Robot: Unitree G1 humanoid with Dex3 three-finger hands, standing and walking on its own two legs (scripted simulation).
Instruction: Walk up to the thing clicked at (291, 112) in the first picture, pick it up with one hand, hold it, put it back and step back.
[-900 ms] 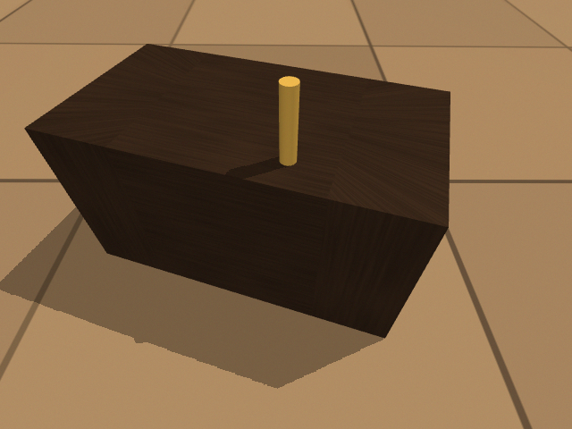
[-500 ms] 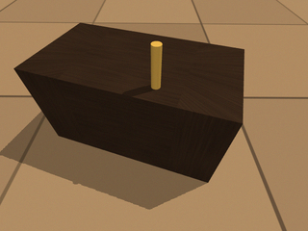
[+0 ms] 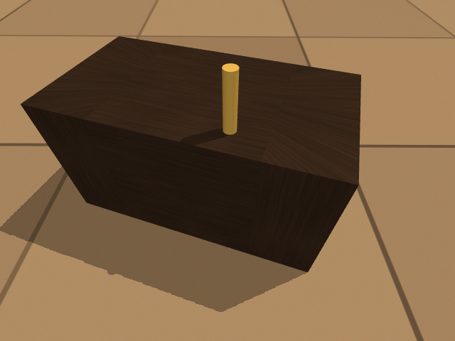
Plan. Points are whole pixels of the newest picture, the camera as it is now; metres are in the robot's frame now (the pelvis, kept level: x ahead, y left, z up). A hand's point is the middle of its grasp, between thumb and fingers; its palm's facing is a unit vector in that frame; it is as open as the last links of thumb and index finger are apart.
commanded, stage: stand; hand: left
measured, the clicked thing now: (230, 102) +0.79 +0.01 -0.02
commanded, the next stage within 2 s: walk up in 0.22 s
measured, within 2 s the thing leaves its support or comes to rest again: neither
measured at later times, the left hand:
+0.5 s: hand out of the picture +0.12 +0.24 -0.15, palm faces -0.15 -0.91 -0.39, open 7.4 cm
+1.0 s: hand (139, 278) +0.29 +0.22 -0.17, palm faces -0.24 -0.89 -0.40, open 7.4 cm
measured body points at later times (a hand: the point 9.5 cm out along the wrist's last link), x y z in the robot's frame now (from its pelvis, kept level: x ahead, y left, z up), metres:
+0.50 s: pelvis +0.04 -0.05 -0.02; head +0.05 -0.06 +0.43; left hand +0.13 +0.28 -0.12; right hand +0.04 -0.39 -0.14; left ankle +0.00 +0.13 -0.75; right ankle +0.09 -0.19 -0.74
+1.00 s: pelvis +0.22 -0.05 -0.03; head +0.24 -0.05 +0.41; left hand +0.31 +0.27 -0.15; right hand +0.25 -0.39 -0.13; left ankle +0.34 +0.06 -0.75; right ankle +0.10 -0.19 -0.74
